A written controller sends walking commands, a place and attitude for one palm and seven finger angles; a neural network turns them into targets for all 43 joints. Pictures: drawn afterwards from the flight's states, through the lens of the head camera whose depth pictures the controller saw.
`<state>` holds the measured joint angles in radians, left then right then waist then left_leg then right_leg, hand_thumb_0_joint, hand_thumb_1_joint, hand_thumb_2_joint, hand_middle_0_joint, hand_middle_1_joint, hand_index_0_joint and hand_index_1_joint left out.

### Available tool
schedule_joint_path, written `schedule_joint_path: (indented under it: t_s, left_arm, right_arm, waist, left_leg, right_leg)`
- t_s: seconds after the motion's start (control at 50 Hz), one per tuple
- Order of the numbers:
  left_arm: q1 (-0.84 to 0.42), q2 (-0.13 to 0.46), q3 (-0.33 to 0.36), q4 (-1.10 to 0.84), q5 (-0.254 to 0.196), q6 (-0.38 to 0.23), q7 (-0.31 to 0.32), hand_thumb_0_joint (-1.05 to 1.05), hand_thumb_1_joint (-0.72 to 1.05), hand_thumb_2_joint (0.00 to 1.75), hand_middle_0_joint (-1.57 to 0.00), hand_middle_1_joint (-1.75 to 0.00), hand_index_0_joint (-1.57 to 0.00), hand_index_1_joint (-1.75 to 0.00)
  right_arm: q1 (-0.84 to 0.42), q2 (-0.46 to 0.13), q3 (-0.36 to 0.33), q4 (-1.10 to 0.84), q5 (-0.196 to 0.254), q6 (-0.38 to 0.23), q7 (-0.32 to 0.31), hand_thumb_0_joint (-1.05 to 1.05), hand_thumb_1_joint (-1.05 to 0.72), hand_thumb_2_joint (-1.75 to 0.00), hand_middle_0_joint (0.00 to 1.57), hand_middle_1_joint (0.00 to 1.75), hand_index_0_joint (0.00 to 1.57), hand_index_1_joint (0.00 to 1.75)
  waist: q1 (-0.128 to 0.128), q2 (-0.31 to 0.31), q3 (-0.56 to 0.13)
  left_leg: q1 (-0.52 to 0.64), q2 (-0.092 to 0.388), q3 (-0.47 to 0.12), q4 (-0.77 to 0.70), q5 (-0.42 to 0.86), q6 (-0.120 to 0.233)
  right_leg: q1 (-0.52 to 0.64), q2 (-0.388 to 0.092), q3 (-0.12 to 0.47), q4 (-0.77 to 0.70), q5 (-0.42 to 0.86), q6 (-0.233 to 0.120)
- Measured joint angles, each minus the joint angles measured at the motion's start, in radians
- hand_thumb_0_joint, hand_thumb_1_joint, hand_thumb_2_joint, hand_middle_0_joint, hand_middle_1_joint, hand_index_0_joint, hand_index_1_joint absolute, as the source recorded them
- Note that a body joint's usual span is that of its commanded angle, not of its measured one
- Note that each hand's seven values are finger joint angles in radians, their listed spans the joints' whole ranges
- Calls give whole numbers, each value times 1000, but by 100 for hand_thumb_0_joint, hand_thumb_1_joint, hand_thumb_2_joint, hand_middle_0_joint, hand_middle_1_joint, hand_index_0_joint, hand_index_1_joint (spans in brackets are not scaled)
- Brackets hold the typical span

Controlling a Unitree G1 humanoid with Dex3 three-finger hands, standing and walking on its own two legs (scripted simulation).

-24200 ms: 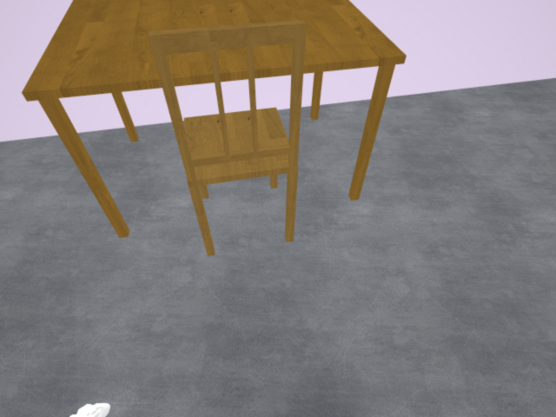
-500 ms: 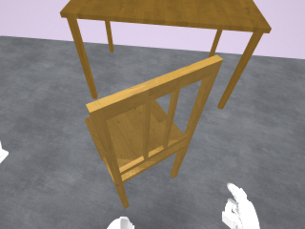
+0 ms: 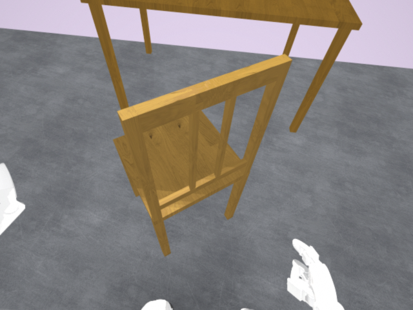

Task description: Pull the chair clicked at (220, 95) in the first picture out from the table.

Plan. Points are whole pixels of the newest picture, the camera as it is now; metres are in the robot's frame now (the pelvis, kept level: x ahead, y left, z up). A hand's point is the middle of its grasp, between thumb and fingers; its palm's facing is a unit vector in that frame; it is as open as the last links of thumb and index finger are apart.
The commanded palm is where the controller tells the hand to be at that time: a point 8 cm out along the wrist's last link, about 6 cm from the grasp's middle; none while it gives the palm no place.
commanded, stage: stop stepping back and stand still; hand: left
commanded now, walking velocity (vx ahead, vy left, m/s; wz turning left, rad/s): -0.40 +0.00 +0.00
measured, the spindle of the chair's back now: (193, 155) +0.47 +0.07 -0.06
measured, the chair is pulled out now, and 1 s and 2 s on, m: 0.59 0.59 0.59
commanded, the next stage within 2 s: let the arm hang, fingers relaxed in 1.28 s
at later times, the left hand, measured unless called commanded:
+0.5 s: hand out of the picture +0.10 +0.25 +0.17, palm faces +0.49 -0.73 -0.47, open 7.4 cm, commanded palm +0.05 +0.28 +0.18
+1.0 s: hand out of the picture +0.14 +0.25 +0.16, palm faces +0.44 -0.78 -0.45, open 7.4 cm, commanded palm +0.07 +0.29 +0.18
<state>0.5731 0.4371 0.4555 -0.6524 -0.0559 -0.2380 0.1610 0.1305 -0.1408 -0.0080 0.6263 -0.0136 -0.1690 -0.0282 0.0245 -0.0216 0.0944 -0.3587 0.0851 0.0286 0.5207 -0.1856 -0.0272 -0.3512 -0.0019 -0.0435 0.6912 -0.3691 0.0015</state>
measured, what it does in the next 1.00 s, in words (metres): steps on the spot: right foot, then left foot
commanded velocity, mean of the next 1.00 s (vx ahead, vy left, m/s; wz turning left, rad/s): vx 0.08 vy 0.03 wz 0.00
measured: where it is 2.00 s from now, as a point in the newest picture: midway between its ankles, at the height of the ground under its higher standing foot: outside the picture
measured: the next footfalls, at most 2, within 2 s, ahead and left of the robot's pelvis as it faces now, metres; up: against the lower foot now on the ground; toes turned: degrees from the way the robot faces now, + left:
right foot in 0.06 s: +0.02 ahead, -0.14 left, +0.00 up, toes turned -1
left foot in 0.34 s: -0.06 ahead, +0.11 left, +0.00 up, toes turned +3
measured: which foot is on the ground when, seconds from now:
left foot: down 0.00-0.08, up 0.10-0.32, down 0.34-1.00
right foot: up 0.00-0.04, down 0.06-1.00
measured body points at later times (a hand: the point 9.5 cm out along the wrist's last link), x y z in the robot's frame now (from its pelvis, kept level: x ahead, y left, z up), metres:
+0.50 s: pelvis -0.08 -0.03 +0.00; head -0.09 -0.02 +0.45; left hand +0.06 +0.29 +0.19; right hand +0.06 -0.29 -0.08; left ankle -0.10 +0.10 -0.74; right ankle -0.02 -0.14 -0.73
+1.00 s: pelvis -0.05 -0.02 +0.00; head -0.05 -0.01 +0.45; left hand +0.11 +0.29 +0.19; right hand +0.11 -0.25 -0.08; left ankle -0.10 +0.10 -0.74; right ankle -0.02 -0.14 -0.74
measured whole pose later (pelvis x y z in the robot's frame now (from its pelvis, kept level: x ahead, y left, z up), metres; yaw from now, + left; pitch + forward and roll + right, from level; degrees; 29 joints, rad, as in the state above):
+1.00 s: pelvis -0.05 -0.02 +0.00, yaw +2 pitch -2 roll -1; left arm 0.55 0.39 0.40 -0.47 -0.04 -0.20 0.16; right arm 0.22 -0.22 -0.01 0.62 0.02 -0.11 -0.05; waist -0.01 0.00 0.05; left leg -0.13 0.03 0.01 0.48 -0.32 -0.01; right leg -0.21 -0.01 -0.05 0.44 -0.19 0.00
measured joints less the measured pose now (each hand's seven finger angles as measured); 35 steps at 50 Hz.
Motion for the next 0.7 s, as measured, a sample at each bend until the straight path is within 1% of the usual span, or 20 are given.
schedule_joint_path:
  t_s: [0.04,0.06,0.08,0.1,0.12,0.14,0.18,0.2,0.24,0.28,0.32,0.34,0.36,0.38,0.42,0.5,0.62,0.7]
  left_arm:
    - [2,21,18,7,1,-9,-5,1,89,90,-22,-30,-21,-30]
    - [-2,28,26,18,1,-14,-9,1,89,90,-22,-30,-21,-30]
    - [-11,22,22,35,3,-17,-15,1,89,90,-22,-30,-21,-30]
    - [-13,17,16,49,4,-15,-19,1,89,90,-22,-30,-21,-30]
    - [-5,15,8,58,3,-8,-22,1,89,90,-22,-30,-21,-30]
    - [9,12,-1,66,1,2,-21,1,89,90,-22,-30,-21,-30]
    - [44,3,-18,88,-3,24,-14,1,89,90,-22,-30,-21,-30]
    - [60,-2,-24,102,-3,34,-9,1,89,90,-22,-30,-21,-30]
    - [75,-4,-33,132,-1,50,0,1,89,90,-22,-30,-21,-30]
    - [73,-6,-39,148,4,58,8,1,89,90,-22,-30,-22,-30]
    - [63,-12,-46,140,7,54,16,1,89,90,-22,-30,-22,-30]
    - [54,-12,-47,132,9,48,18,1,89,90,-22,-30,-22,-30]
    - [44,-12,-45,127,11,42,20,1,89,90,-22,-30,-22,-30]
    - [43,-12,-40,126,12,35,19,1,89,90,-22,-30,-22,-30]
    - [48,-17,-33,134,20,31,18,1,89,90,-22,-30,-21,-30]
    - [16,-29,-29,181,29,30,22,1,89,90,-22,-30,-21,-30]
    - [-49,-83,-60,233,35,50,22,1,89,90,-21,-30,-21,-30]
    - [-60,-90,-75,222,34,55,15,1,89,90,-21,-30,-21,-30]
  right_arm:
    - [-2,2,7,-5,1,-1,1,1,-90,-90,21,30,21,30]
    - [-7,-1,9,-6,2,1,1,1,-90,-90,21,30,21,30]
    - [-16,-12,9,-4,6,6,2,1,-90,-90,21,30,21,30]
    - [-18,-21,6,-5,12,17,4,1,-90,-90,21,30,21,30]
    - [-14,-26,3,-6,21,30,6,1,-90,-90,21,30,21,30]
    - [-5,-30,-1,-6,28,45,6,1,-90,-90,21,30,21,30]
    - [19,-40,-3,-5,38,72,-4,1,-90,-90,21,30,21,30]
    - [34,-46,-3,-6,40,81,-12,1,-90,-90,21,30,21,30]
    - [66,-63,-5,-6,42,88,-28,1,-90,-90,21,30,21,30]
    - [98,-84,-12,-4,38,82,-39,1,-90,-90,21,30,20,30]
    - [129,-112,-25,-6,35,68,-46,1,-90,-90,20,30,20,30]
    - [136,-122,-35,-3,34,60,-49,1,-91,-90,20,30,20,30]
    - [136,-122,-43,6,34,58,-49,1,-91,-90,20,30,20,30]
    - [138,-122,-46,12,37,57,-47,1,-91,-90,20,30,20,30]
    - [151,-120,-46,10,43,52,-45,1,-91,-90,20,30,20,30]
    - [164,-103,-37,8,47,31,-43,1,-91,-90,20,30,20,30]
    - [143,-62,-1,26,32,31,-34,1,-90,-90,20,30,20,30]
    - [123,-43,20,25,22,35,-26,1,-90,-90,20,30,20,30]
  waist:
    - [0,5,-3]
    - [2,17,0]
    - [-2,50,11]
    - [-8,71,17]
    - [-10,71,13]
    - [-13,58,5]
    - [-28,27,-19]
    - [-38,15,-33]
    - [-54,-2,-60]
    - [-65,-8,-80]
    - [-73,10,-90]
    - [-75,18,-86]
    - [-67,6,-73]
    - [-57,-4,-68]
    - [-46,-6,-75]
    - [-36,16,-88]
    - [-20,41,-103]
    - [-19,36,-95]
  left_leg:
    - [-27,8,1,21,6,-13]
    - [-45,19,-2,42,5,-20]
    - [-58,41,-17,59,5,-25]
    - [-71,50,-31,80,-26,-19]
    - [-85,35,-40,129,-89,-15]
    - [-98,6,-44,206,-142,-10]
    - [-101,-50,-36,335,-198,-2]
    - [-85,-67,-26,358,-212,3]
    - [-25,-81,-6,315,-232,16]
    - [61,-80,6,182,-224,31]
    - [149,-63,-4,19,-198,49]
    - [169,-55,-15,-35,-136,46]
    - [175,-59,-13,-40,-97,33]
    - [180,-62,-7,-37,-89,22]
    - [183,-62,-1,-33,-96,14]
    - [176,-58,-9,1,-116,21]
    - [164,-51,-22,47,-167,35]
    - [167,-51,-29,41,-137,28]
  right_leg:
    - [59,-13,-2,-111,70,1]
    - [79,-9,-8,-156,89,11]
    - [84,14,-22,-171,99,9]
    - [80,28,-30,-173,108,0]
    - [68,27,-27,-164,112,-9]
    - [56,15,-18,-156,115,-17]
    - [48,-13,-2,-157,124,-24]
    - [47,-25,3,-161,129,-24]
    - [48,-41,3,-173,141,-21]
    - [50,-48,-9,-182,150,-19]
    - [49,-39,-37,-182,155,-16]
    - [47,-35,-52,-176,155,-14]
    - [50,-40,-51,-171,158,-12]
    - [55,-44,-45,-173,163,-10]
    - [61,-43,-38,-178,157,-4]
    - [71,-33,-35,-176,162,-1]
    - [77,-8,-21,-171,153,-16]
    - [80,-2,-17,-177,175,-18]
